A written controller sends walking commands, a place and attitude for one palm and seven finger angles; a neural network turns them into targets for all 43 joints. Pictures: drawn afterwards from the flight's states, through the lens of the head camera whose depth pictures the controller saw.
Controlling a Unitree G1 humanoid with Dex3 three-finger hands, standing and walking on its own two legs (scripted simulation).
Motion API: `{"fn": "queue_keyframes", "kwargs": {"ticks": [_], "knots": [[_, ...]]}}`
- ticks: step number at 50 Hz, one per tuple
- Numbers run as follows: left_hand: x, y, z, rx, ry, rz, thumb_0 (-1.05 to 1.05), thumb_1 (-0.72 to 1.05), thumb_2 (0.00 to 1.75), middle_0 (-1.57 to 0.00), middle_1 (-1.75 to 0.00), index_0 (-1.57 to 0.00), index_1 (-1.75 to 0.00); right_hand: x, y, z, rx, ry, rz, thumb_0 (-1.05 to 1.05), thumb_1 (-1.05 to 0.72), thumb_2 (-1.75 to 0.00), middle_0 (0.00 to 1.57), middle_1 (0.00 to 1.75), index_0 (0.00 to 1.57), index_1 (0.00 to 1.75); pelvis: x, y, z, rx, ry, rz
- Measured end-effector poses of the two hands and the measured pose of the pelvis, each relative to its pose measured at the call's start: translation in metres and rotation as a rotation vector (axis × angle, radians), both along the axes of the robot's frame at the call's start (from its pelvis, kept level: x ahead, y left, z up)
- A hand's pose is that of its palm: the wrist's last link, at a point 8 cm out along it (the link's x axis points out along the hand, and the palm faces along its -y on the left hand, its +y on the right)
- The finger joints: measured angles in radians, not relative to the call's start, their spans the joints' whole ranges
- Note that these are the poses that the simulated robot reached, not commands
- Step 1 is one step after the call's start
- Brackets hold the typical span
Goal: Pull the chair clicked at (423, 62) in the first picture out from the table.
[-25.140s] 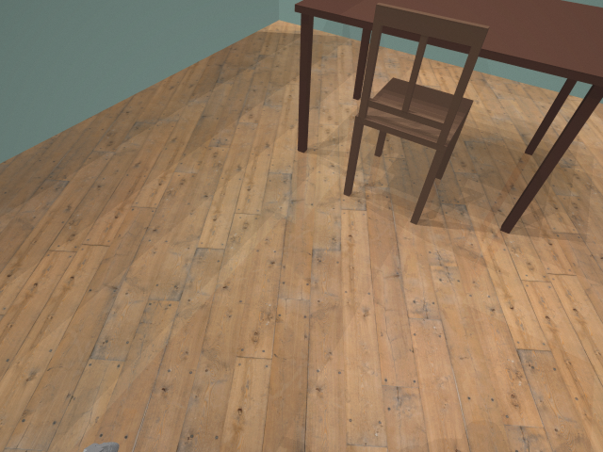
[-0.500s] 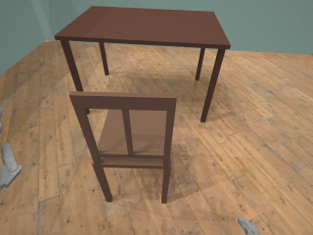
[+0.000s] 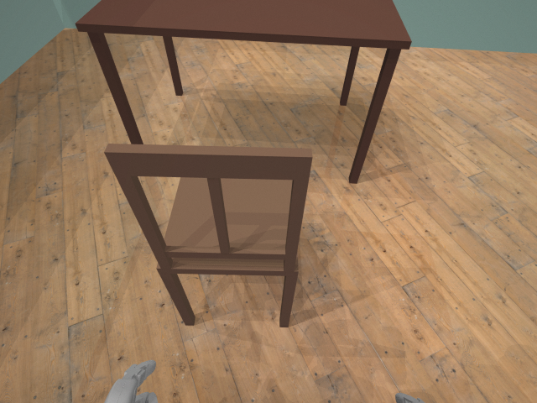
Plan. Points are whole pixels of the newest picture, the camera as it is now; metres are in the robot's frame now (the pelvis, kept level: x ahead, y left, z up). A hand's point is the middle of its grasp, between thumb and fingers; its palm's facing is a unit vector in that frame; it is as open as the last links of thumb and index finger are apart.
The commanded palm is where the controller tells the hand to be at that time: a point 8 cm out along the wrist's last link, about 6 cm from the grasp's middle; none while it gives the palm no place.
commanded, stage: let the arm hang, fingers relaxed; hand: left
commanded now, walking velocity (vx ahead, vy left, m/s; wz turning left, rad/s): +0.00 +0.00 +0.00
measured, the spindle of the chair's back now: (220, 217) +0.50 +0.13 -0.10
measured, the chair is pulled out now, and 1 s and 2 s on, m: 0.61 0.61 0.61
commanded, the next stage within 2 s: look to check the result in 0.88 s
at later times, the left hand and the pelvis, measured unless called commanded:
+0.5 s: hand out of the picture +0.00 +0.17 -0.16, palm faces +0.03 -0.97 -0.22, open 7.3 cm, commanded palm none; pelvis +0.01 -0.01 +0.01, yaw -1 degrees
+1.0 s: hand out of the picture -0.01 +0.13 -0.17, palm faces +0.04 -0.99 -0.16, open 7.3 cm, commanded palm none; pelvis +0.00 -0.02 +0.01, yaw -1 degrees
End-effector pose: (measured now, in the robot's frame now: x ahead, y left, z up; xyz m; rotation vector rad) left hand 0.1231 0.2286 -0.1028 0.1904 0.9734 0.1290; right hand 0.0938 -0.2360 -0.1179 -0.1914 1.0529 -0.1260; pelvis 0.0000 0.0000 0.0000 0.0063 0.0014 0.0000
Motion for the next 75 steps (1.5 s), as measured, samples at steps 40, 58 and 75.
{"fn": "queue_keyframes", "kwargs": {"ticks": [40,58,75], "knots": [[-0.141,-0.046,-0.036,-0.076,0.452,0.104,0.01,0.92,0.9,-0.2,-0.3,-0.21,-0.3,-0.126,0.021,-0.024,0.089,0.374,-0.113,0.0,-0.91,-0.9,0.2,0.3,0.2,0.3,0.002,-0.019,0.007,-0.008,-0.034,-0.017],[-0.135,-0.041,-0.035,-0.057,0.445,0.107,0.01,0.92,0.9,-0.2,-0.3,-0.2,-0.3,-0.142,0.02,-0.023,0.089,0.427,-0.126,0.0,-0.91,-0.9,0.2,0.3,0.2,0.3,0.003,-0.022,0.007,-0.006,-0.027,-0.012],[-0.131,-0.038,-0.034,-0.051,0.441,0.108,0.01,0.92,0.9,-0.2,-0.3,-0.2,-0.3,-0.13,0.02,-0.024,0.09,0.402,-0.117,0.0,-0.91,-0.9,0.2,0.3,0.2,0.3,0.005,-0.021,0.007,-0.005,-0.027,-0.012]]}}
